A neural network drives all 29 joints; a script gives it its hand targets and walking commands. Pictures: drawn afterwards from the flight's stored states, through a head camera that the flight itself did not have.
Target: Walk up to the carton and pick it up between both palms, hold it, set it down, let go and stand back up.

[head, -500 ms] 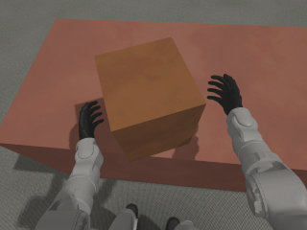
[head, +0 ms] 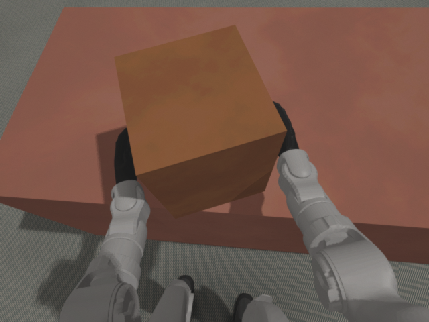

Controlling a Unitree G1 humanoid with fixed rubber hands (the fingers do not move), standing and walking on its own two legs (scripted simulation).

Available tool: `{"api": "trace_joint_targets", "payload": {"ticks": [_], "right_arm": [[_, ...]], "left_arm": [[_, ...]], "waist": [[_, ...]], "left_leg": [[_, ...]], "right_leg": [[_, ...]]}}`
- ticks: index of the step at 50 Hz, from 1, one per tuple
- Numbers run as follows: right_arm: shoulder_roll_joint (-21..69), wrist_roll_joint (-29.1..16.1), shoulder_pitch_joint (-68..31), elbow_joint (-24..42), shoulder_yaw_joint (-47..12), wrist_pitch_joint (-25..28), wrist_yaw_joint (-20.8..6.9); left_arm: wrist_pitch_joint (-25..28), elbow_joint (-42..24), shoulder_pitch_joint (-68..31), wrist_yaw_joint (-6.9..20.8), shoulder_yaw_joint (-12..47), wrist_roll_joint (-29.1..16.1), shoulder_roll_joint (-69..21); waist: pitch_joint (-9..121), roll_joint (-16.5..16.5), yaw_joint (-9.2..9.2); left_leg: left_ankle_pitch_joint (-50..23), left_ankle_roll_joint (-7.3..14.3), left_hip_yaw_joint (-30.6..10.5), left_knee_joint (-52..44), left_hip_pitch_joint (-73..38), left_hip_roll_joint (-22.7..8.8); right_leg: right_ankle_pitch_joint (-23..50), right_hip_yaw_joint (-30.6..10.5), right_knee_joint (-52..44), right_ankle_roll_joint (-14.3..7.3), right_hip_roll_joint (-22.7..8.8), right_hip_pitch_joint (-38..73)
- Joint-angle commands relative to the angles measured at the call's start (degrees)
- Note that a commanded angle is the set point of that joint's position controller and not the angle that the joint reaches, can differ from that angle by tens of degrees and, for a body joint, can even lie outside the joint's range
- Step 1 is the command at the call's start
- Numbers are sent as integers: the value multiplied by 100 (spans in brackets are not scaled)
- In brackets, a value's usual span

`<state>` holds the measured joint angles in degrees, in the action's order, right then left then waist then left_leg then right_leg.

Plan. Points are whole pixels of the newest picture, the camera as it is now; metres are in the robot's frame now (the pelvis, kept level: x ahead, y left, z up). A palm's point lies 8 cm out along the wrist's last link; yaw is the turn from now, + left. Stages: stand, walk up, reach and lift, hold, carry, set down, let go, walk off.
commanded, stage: reach and lift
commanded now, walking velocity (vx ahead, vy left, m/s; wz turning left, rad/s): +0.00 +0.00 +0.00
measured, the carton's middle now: (201, 134) +0.45 +0.08 +0.01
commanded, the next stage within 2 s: none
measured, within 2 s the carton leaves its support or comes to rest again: neither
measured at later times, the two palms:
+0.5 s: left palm (129, 174) +0.37 +0.21 -0.02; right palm (282, 141) +0.46 -0.07 -0.01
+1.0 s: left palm (130, 175) +0.37 +0.21 -0.02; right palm (282, 141) +0.46 -0.07 -0.01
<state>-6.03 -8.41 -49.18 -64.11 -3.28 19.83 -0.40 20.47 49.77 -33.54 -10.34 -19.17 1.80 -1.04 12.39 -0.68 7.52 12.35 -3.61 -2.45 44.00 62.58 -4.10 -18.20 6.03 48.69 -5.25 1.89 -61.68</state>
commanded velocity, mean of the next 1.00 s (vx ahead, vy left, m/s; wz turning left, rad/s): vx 0.00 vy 0.00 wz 0.00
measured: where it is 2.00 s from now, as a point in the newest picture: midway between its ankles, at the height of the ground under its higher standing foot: outside the picture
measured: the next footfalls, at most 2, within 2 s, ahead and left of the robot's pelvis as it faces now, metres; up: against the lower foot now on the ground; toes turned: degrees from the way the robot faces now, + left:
none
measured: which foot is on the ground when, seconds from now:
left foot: down 0.00-1.00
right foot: down 0.00-1.00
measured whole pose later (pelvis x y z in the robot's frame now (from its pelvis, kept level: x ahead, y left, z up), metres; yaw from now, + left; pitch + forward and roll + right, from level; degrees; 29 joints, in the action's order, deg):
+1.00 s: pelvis +0.01 +0.00 +0.00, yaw +0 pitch +32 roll +1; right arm -4.9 3.3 -52.2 -78.3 0.6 33.0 3.3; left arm 31.9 60.3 -35.0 -11.7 -24.6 3.6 -3.2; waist 14.6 -0.7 7.5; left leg 13.3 -4.1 -2.4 44.0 62.7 -4.1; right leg -18.9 6.0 48.4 -5.6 1.9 -61.6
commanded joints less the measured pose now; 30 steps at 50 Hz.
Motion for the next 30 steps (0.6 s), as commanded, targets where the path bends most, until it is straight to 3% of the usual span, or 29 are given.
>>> {"api": "trace_joint_targets", "payload": {"ticks": [1, 2, 3, 4, 5, 6, 7, 8, 9, 10, 11, 13, 15, 16, 17, 18, 19, 20, 21, 22, 23, 24, 25, 26, 27, 28, 29, 30], "right_arm": [[787, 1418, -2690, 886, 528, 897, 82], [993, 1423, -2778, 885, 464, 908, 38], [1018, 1493, -2762, 663, 550, 951, 39], [1339, 1494, -2750, 636, 303, 969, -53], [1768, 1595, -2896, 721, 275, 1059, -151], [2056, 1705, -2801, 513, 177, 1089, -169], [2289, 1909, -2663, 458, 129, 1176, -165], [2053, 2011, -2656, 187, 403, 1192, -119], [2480, 2133, -2715, 312, 309, 1216, -174], [2832, 2122, -2641, 170, 130, 1205, -236], [2867, 2275, -2653, -13, 246, 1233, -240], [3100, 2306, -2440, -186, 98, 1279, -247], [3119, 2397, -2591, -325, 47, 1325, -281], [2975, 2468, -2636, -255, 133, 1340, -218], [3199, 2517, -2459, -474, 169, 1318, -204], [3209, 2497, -2536, -487, 111, 1365, -225], [3354, 2456, -2292, -599, 25, 1315, -292], [3264, 2525, -2463, -545, 96, 1298, -287], [3363, 2542, -2348, -725, 120, 1337, -274], [3502, 2490, -2292, -805, -10, 1319, -206], [3430, 2545, -2214, -1029, 60, 1308, -228], [3441, 2460, -2326, -874, -55, 1346, -237], [3399, 2561, -2208, -942, 4, 1341, -239], [3570, 2454, -2123, -763, -145, 1368, -223], [3556, 2601, -2289, -871, -36, 1347, -184], [3595, 2547, -2257, -923, -137, 1349, -203], [3595, 2587, -2231, -989, -11, 1363, -187], [3643, 2506, -2411, -776, -154, 1350, -191]], "left_arm": [[548, -1101, -2470, 422, 408, 639, -982], [555, -1116, -2588, 441, 445, 722, -1169], [560, -1068, -2724, 429, 486, 735, -1232], [595, -1058, -2605, 442, 578, 779, -1497], [595, -1020, -2852, 533, 860, 770, -2029], [654, -840, -2759, 628, 807, 838, -2145], [705, -839, -2743, 626, 899, 958, -2236], [676, -755, -3003, 608, 878, 991, -2087], [726, -556, -3000, 653, 920, 1027, -2380], [812, -557, -3186, 718, 1009, 1053, -2592], [807, -275, -3029, 752, 935, 1096, -2591], [857, -246, -3030, 745, 1212, 1059, -2793], [969, -10, -3064, 741, 1137, 1001, -2767], [978, 93, -3266, 727, 1186, 989, -2675], [970, 150, -3181, 758, 1348, 984, -2917], [996, 268, -3059, 762, 1295, 1039, -2908], [1058, 162, -3330, 764, 1439, 934, -3088], [1039, 213, -3355, 742, 1338, 914, -3049], [1106, 200, -3348, 736, 1430, 928, -3120], [1110, 182, -3291, 745, 1396, 997, -3054], [1100, 372, -3144, 752, 1479, 1010, -3113], [1107, 399, -3162, 809, 1452, 1029, -3123], [1135, 282, -3307, 768, 1419, 997, -3188], [1184, 397, -3117, 776, 1431, 953, -3198], [1188, 519, -3127, 806, 1453, 945, -3188], [1148, 406, -3207, 775, 1522, 1008, -3176], [1123, 446, -3328, 798, 1643, 1000, -3258], [1131, 539, -3323, 775, 1672, 993, -3305]], "waist": [[5978, -781, 283], [5938, -577, 378], [5790, -554, 307], [5876, -433, 483], [5793, -517, 326], [5700, -580, 477], [5797, -482, 440], [5536, -445, 242], [5357, -660, 365], [5502, -411, 414], [5200, -635, 422], [5095, -508, 293], [5131, -592, 420], [5161, -582, 231], [4947, -501, 160], [4892, -351, 317], [5019, -344, 223], [5084, -501, 288], [4962, -408, 156], [4857, -489, 188], [4725, -303, 95], [4821, -324, 236], [4981, -353, 160], [4948, -457, 219], [4872, -460, 78], [4818, -233, 132], [4894, -164, -9], [4837, -207, 76]], "left_leg": [[-1478, 224, 770, 38, -1056, 554], [-1409, 165, 756, -21, -1210, 515], [-1378, 144, 728, -40, -1224, 489], [-1647, 172, 825, 34, -1461, 500], [-1464, 163, 825, 69, -1548, 485], [-1380, 216, 837, 0, -1470, 495], [-1315, 222, 853, -52, -1468, 492], [-1195, 223, 821, -82, -1530, 485], [-1137, 224, 875, -81, -1520, 471], [-991, 232, 896, -67, -1487, 474], [-1003, 225, 865, -163, -1557, 429], [-1029, 176, 924, -141, -1522, 460], [-858, 229, 910, -235, -1439, 458], [-733, 224, 871, -186, -1356, 434], [-830, 214, 873, -151, -1581, 433], [-1015, 196, 872, -231, -1640, 420], [-776, 201, 818, -202, -1538, 406], [-776, 194, 854, -212, -1469, 408], [-737, 209, 805, -194, -1411, 394], [-751, 208, 818, -188, -1363, 405], [-827, 157, 833, -246, -1382, 398], [-839, 164, 811, -204, -1270, 428], [-787, 163, 743, -248, -1373, 407], [-824, 192, 763, -200, -1358, 413], [-820, 196, 807, -199, -1339, 429], [-867, 167, 806, -255, -1418, 448], [-960, 115, 762, -202, -1495, 406], [-867, 122, 777, -167, -1429, 393]], "right_leg": [[3323, -665, -283, 1117, -311, 4932], [2759, -724, -455, 1067, -323, 4901], [2690, -705, -452, 1010, -319, 4837], [2731, -492, -366, 890, -99, 4615], [2316, -437, -436, 888, -88, 4502], [2385, -542, -489, 857, -137, 4592], [2445, -588, -499, 857, -182, 4596], [2196, -532, -584, 858, -237, 4668], [2101, -545, -593, 878, -208, 4702], [1988, -578, -531, 875, -253, 4601], [1955, -483, -621, 848, -176, 4583], [2113, -474, -623, 817, -133, 4646], [2060, -447, -580, 817, -154, 4631], [1919, -505, -637, 856, -199, 4574], [2028, -508, -629, 811, -133, 4487], [2007, -374, -659, 715, -53, 4414], [1734, -518, -697, 754, -164, 4420], [1669, -478, -704, 769, -113, 4296], [1829, -542, -714, 781, -229, 4377], [2158, -578, -638, 832, -233, 4475], [2275, -529, -609, 778, -167, 4364], [2317, -650, -685, 872, -316, 4525], [2110, -576, -707, 818, -260, 4435], [2347, -622, -618, 856, -255, 4456], [2451, -547, -592, 823, -194, 4367], [2416, -530, -634, 779, -178, 4459], [2424, -463, -644, 784, -154, 4351], [2268, -500, -662, 748, -188, 4399]]}}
